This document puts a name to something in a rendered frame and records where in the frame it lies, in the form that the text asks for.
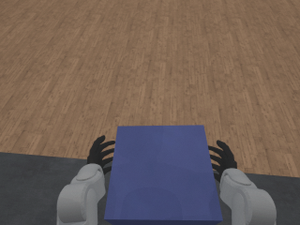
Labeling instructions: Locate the right robot hand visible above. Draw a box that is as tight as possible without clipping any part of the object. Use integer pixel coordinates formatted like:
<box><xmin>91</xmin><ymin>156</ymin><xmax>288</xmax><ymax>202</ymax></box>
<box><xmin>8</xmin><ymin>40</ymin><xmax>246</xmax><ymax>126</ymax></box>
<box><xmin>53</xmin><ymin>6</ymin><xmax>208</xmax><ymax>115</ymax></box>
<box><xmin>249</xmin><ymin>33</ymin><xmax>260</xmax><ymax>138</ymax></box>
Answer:
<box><xmin>208</xmin><ymin>140</ymin><xmax>237</xmax><ymax>183</ymax></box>

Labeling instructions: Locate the left robot hand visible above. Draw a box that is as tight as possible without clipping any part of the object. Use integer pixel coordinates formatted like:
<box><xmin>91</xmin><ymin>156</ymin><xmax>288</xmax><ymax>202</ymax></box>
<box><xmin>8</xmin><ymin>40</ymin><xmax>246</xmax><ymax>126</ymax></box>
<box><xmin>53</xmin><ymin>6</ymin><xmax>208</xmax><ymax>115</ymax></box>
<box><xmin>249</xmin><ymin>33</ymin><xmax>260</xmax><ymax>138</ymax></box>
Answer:
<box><xmin>86</xmin><ymin>135</ymin><xmax>115</xmax><ymax>175</ymax></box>

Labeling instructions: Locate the carton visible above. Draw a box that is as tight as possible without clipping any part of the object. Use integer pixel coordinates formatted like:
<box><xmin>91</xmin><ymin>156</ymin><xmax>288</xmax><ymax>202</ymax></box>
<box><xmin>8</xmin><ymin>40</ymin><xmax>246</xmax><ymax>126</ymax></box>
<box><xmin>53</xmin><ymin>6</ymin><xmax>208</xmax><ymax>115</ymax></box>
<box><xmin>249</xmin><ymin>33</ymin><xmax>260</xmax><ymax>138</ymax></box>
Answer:
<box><xmin>104</xmin><ymin>125</ymin><xmax>223</xmax><ymax>225</ymax></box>

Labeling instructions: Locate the robot right forearm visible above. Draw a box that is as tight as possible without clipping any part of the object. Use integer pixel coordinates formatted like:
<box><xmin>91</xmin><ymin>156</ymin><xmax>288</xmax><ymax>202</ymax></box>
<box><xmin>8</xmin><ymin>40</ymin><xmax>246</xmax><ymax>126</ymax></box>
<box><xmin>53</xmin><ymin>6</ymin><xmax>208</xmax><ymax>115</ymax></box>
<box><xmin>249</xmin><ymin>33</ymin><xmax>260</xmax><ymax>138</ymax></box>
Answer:
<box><xmin>219</xmin><ymin>168</ymin><xmax>277</xmax><ymax>225</ymax></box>

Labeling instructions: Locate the robot left forearm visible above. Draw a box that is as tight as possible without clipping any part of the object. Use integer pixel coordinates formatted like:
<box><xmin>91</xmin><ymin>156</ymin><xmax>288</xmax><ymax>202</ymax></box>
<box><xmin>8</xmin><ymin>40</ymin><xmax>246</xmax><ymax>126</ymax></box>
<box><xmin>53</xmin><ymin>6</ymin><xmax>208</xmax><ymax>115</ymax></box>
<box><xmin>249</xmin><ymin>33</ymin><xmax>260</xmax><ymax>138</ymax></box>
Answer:
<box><xmin>56</xmin><ymin>163</ymin><xmax>106</xmax><ymax>225</ymax></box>

